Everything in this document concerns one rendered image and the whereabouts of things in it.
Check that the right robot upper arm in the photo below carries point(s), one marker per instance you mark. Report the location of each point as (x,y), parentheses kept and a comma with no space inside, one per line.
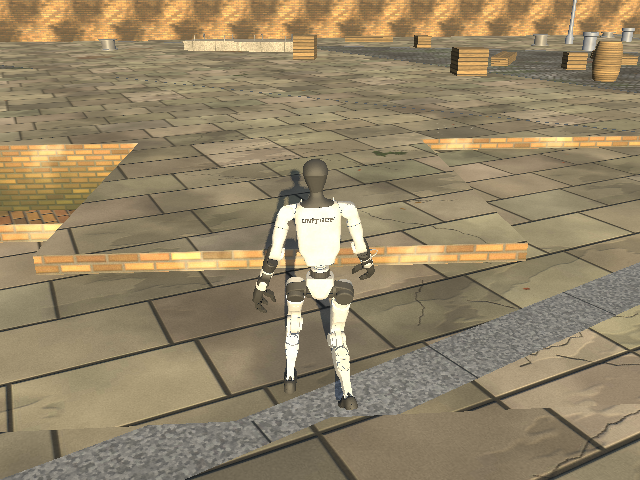
(349,211)

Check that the right robot thigh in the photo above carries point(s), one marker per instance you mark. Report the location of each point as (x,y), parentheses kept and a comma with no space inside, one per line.
(339,309)

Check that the humanoid robot head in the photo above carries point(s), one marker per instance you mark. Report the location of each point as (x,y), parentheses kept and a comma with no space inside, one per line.
(315,173)

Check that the left robot upper arm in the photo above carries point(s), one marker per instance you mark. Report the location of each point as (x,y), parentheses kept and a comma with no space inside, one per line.
(285,214)

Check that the right robot forearm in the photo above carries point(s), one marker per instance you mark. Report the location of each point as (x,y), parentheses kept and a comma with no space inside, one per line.
(365,258)

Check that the left robot forearm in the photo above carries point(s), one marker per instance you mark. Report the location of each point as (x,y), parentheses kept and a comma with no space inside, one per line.
(267,271)

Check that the right robot hand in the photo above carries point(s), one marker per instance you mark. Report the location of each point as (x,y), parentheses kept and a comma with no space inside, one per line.
(368,274)

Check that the left robot hand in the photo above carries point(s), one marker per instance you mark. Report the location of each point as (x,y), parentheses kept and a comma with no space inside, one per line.
(258,298)

